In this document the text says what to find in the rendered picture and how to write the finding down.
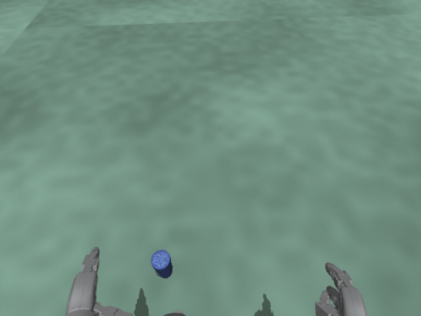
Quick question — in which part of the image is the right robot hand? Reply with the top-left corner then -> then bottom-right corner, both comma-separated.
315,263 -> 367,316

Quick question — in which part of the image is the cup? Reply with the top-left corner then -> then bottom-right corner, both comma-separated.
151,250 -> 172,278

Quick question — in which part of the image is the left robot hand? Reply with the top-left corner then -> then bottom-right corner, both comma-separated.
66,247 -> 133,316

